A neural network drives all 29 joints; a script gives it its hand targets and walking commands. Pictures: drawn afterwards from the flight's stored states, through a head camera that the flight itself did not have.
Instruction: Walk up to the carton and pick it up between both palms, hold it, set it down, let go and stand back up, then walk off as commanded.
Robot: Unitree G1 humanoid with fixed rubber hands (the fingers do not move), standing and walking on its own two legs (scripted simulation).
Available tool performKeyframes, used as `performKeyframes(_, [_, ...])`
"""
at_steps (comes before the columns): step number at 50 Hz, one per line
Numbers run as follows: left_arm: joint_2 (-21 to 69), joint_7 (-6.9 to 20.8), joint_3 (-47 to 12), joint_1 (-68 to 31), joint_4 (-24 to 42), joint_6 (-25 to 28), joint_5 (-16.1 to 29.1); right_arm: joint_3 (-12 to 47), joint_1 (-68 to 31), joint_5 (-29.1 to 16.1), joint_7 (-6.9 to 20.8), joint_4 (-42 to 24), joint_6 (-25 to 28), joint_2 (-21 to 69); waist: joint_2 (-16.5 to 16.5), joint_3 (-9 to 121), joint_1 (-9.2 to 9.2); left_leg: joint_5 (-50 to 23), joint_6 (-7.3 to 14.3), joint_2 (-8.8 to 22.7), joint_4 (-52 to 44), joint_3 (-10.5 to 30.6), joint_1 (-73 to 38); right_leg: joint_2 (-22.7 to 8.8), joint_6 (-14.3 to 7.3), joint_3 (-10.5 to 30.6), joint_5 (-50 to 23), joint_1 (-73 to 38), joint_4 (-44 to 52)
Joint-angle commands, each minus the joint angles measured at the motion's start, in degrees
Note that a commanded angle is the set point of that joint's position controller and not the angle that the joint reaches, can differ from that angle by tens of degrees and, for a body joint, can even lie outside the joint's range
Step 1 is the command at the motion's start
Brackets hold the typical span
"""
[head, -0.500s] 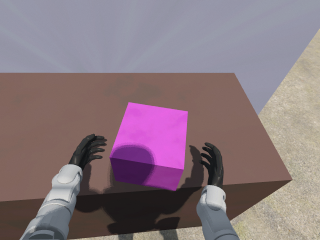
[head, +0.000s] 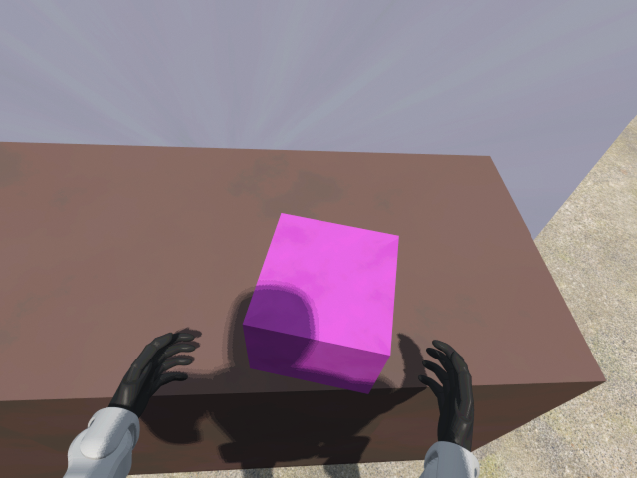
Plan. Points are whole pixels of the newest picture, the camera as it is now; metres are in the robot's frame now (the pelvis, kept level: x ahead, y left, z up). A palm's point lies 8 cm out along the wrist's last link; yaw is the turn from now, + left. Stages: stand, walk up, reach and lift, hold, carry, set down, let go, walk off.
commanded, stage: set down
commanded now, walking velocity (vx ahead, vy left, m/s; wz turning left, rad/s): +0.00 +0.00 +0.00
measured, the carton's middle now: (324, 302) +0.37 -0.01 -0.04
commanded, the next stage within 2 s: none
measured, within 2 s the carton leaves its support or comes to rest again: neither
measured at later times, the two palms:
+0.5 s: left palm (149, 404) +0.22 +0.21 -0.03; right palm (480, 437) +0.18 -0.19 -0.02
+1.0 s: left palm (146, 411) +0.22 +0.21 -0.03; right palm (489, 448) +0.17 -0.21 -0.04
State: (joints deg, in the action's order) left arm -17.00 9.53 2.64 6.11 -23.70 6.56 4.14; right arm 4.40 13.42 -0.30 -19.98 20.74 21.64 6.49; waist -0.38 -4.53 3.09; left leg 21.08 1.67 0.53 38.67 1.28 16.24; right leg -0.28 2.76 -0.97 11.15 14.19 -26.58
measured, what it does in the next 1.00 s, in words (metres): stands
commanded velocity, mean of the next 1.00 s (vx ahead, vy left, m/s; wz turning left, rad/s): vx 0.00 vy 0.00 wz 0.00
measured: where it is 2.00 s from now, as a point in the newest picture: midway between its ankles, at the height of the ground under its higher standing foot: outside the picture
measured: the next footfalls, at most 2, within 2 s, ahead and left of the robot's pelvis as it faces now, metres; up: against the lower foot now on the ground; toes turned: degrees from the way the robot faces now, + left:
none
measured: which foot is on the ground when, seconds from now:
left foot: down 0.00-1.00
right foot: down 0.00-1.00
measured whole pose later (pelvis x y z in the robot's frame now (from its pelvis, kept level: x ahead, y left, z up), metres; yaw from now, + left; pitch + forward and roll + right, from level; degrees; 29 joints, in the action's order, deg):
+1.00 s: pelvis +0.02 -0.02 +0.01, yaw +0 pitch -3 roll -3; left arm -17.3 8.2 0.3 12.2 -22.4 2.4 4.9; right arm 3.1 18.7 -0.3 -8.6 24.0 16.5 -2.8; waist -1.4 -4.7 3.1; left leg 19.6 1.3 0.6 31.9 1.2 9.5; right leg -0.3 2.0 -1.0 11.8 9.3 -23.8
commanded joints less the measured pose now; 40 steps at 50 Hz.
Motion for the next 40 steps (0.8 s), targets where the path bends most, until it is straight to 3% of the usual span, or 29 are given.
performKeyframes(1, [-10.0, -0.7, -0.3, -7.8, 18.7, 1.3, 6.7, 1.0, -1.7, -4.2, 2.2, -9.1, 1.4, -4.1, -11.5, 8.7, -5.65, -17.7, -6.5, 5.6, -15.2, 0.9, -5.2, 3.4, -4.4, -0.9, 0.1, -13.3, 2.0])
performKeyframes(2, [-9.9, -0.8, -0.5, -8.3, 18.4, 1.2, 6.9, 0.3, -2.4, -4.8, 2.4, -9.9, 1.2, -4.9, -11.9, 8.8, -5.5, -17.1, -6.5, 5.5, -15.2, 1.1, -4.6, 3.6, -4.7, -0.9, 0.4, -13.5, 1.8])
performKeyframes(3, [-10.3, -0.9, -0.5, -9.2, 17.9, 1.3, 7.9, -0.2, -3.3, -4.6, 2.6, -11.2, 0.5, -5.2, -10.1, 8.8, -5.28, -15.1, -5.8, 5.6, -15.8, 0.7, -3.6, 3.5, -4.5, -0.7, 0.9, -14.2, 1.9])
performKeyframes(4, [-8.9, -0.9, 0.1, -5.5, 15.5, 0.4, 6.5, 0.4, -0.3, -4.4, 3.2, -8.3, 0.2, -4.8, -9.9, 7.0, -5.76, -15.1, -5.9, 5.8, -16.3, 1.0, -3.7, 3.9, -4.4, -1.1, 0.2, -15.1, 1.8])
performKeyframes(5, [-9.2, -1.1, -0.5, -6.8, 16.3, 0.7, 6.7, -0.4, -1.9, -4.6, 3.7, -8.8, -0.3, -6.0, -11.2, 7.4, -5.68, -15.3, -6.1, 5.6, -16.5, 0.9, -3.5, 3.9, -4.5, -1.0, 1.0, -14.9, 2.0])
performKeyframes(7, [-9.7, -1.5, -0.9, -6.8, 16.5, 0.2, 7.0, -1.3, -2.2, -4.0, 4.1, -9.3, -1.3, -6.9, -10.3, 6.9, -4.89, -14.0, -5.5, 6.0, -17.1, 1.2, -2.2, 4.2, -4.4, -1.1, 0.7, -15.9, 1.8])
performKeyframes(11, [-8.8, -1.5, -0.7, -5.4, 14.8, -0.3, 6.2, -1.0, -0.5, -4.3, 5.1, -7.9, -2.1, -7.0, -9.8, 6.8, -5.11, -17.3, -5.5, 5.4, -17.0, 0.3, -3.1, 4.1, -4.4, -0.8, -0.9, -16.7, 2.4])
performKeyframes(13, [-9.1, -1.2, 0.1, -4.1, 13.9, -0.9, 6.3, -0.4, 0.6, -4.7, 5.2, -9.9, -2.1, -6.9, -7.8, 7.2, -5.45, -19.7, -5.6, 4.4, -15.9, -0.5, -4.2, 3.7, -4.8, -0.6, -1.8, -16.4, 3.5])
performKeyframes(14, [-9.4, -1.3, -0.1, -4.1, 15.6, -0.8, 6.4, -0.4, 1.4, -4.6, 5.4, -10.0, -1.8, -6.6, -7.8, 7.9, -5.11, -22.4, -5.8, 4.1, -15.6, -0.9, -5.3, 3.6, -4.8, -0.6, -3.3, -16.2, 3.7])
performKeyframes(15, [-8.5, -1.6, 0.1, -2.4, 15.0, -1.6, 5.4, -0.5, 2.4, -4.9, 6.1, -8.1, -2.1, -8.1, -8.8, 6.8, -5.87, -23.1, -6.1, 4.2, -16.1, -0.4, -5.9, 3.9, -5.0, -0.9, -3.1, -15.6, 3.7])
performKeyframes(19, [-8.4, -1.3, 0.5, -3.1, 12.3, -1.9, 5.6, -0.5, 2.0, -3.8, 6.5, -9.4, -2.8, -8.9, -7.1, 6.2, -5.65, -17.8, -5.3, 3.9, -17.0, -1.0, -4.3, 3.4, -5.2, -0.7, -0.9, -16.0, 4.4])
performKeyframes(20, [-9.1, -1.2, 0.4, -2.3, 13.6, -1.3, 6.5, 0.0, 3.2, -3.7, 6.3, -11.4, -2.5, -7.8, -5.3, 5.8, -5.1, -18.5, -5.2, 3.6, -16.9, -1.4, -4.3, 2.9, -5.0, -0.5, -2.0, -16.2, 4.7])
performKeyframes(21, [-9.0, -1.4, 0.8, -2.0, 11.8, -1.8, 5.6, -0.4, 2.5, -3.6, 6.9, -9.1, -2.6, -8.9, -6.6, 5.7, -5.71, -20.5, -5.5, 3.5, -16.6, -1.6, -4.5, 3.2, -5.1, -0.8, -2.7, -16.0, 4.2])
performKeyframes(22, [-9.4, -1.7, 1.1, -0.9, 15.4, -1.4, 5.9, -0.2, 4.0, -3.9, 7.1, -11.1, -2.1, -9.1, -6.7, 7.6, -5.92, -23.8, -5.8, 3.7, -16.1, -1.3, -6.1, 3.5, -5.1, -0.7, -3.9, -16.5, 4.1])
performKeyframes(23, [-9.5, -1.7, 1.0, -1.2, 14.9, -1.5, 6.1, -0.4, 3.8, -4.0, 7.2, -11.4, -2.2, -8.9, -6.2, 7.5, -6.19, -22.3, -5.6, 3.4, -16.3, -1.5, -5.9, 3.2, -5.1, -0.6, -3.1, -16.3, 4.6])
performKeyframes(24, [-9.4, -2.1, 1.1, -1.0, 14.2, -1.9, 5.2, -0.5, 3.6, -3.9, 7.9, -8.7, -2.8, -10.0, -8.4, 6.2, -6.49, -23.2, -6.0, 3.5, -16.5, -1.6, -6.4, 3.5, -5.3, -0.7, -3.2, -15.1, 4.5])
performKeyframes(25, [-9.4, -1.5, 1.8, -0.6, 11.1, -1.8, 5.5, -0.2, 4.3, -3.4, 7.8, -9.5, -2.7, -9.3, -5.5, 6.4, -6.1, -20.7, -5.3, 2.8, -16.2, -2.3, -6.0, 2.9, -5.1, -0.2, -3.0, -15.2, 5.2])
performKeyframes(26, [-10.2, -1.7, 1.6, 0.4, 14.0, -1.3, 6.2, -0.8, 4.7, -3.7, 7.7, -12.0, -2.2, -9.1, -4.7, 7.3, -5.83, -21.6, -5.2, 2.9, -16.4, -2.1, -5.5, 3.1, -5.0, -0.6, -4.3, -16.5, 4.9])
performKeyframes(29, [-10.1, -2.1, 1.8, -0.1, 12.5, -1.2, 5.2, -0.8, 4.6, -3.1, 8.6, -8.8, -2.7, -9.4, -6.5, 6.2, -6.14, -19.8, -5.4, 3.1, -17.5, -2.0, -4.4, 3.3, -5.1, -0.6, -3.2, -16.9, 4.6])
performKeyframes(30, [-10.3, -2.2, 1.7, -0.7, 13.6, -0.9, 5.7, -1.2, 4.5, -3.1, 8.7, -8.7, -2.9, -9.3, -6.2, 6.7, -5.7, -19.6, -5.4, 3.1, -17.5, -2.0, -4.5, 3.1, -5.1, -0.3, -3.1, -16.6, 4.8])
performKeyframes(31, [-10.9, -1.9, 1.6, 0.5, 12.8, -0.2, 6.5, -0.7, 5.0, -3.4, 8.4, -11.6, -2.1, -8.3, -3.9, 7.1, -5.88, -18.5, -4.9, 2.7, -17.4, -2.4, -3.6, 2.6, -4.8, 0.2, -4.1, -17.4, 5.1])
performKeyframes(32, [-10.1, -2.0, 1.6, -0.2, 10.8, -0.8, 5.8, -1.1, 4.2, -2.5, 8.6, -7.7, -3.0, -9.0, -4.7, 6.0, -5.04, -16.3, -4.7, 2.8, -18.0, -2.2, -3.5, 2.5, -4.9, 0.2, -2.2, -17.0, 5.2])
performKeyframes(36, [-9.3, -2.3, 1.3, 0.2, 8.7, -1.1, 5.3, -2.1, 2.3, -2.2, 9.2, -7.2, -3.0, -9.8, -5.9, 6.3, -5.72, -15.9, -4.9, 2.7, -18.0, -2.4, -3.6, 2.5, -4.9, -0.2, -1.9, -16.3, 4.9])
performKeyframes(38, [-9.6, -2.4, 1.6, 0.7, 7.9, -1.8, 5.3, -2.4, 2.4, -1.9, 9.7, -7.2, -3.0, -10.5, -4.6, 6.5, -5.58, -16.2, -4.6, 3.0, -18.4, -2.4, -3.5, 3.0, -4.8, -0.4, -2.8, -17.7, 4.9])
performKeyframes(40, [-9.5, -2.6, 1.7, 0.5, 8.0, -2.1, 4.8, -2.5, 2.3, -1.6, 10.0, -6.1, -2.9, -11.1, -6.0, 6.5, -5.98, -16.9, -5.0, 2.7, -18.3, -2.8, -3.5, 2.7, -5.0, -0.3, -2.9, -17.6, 5.2])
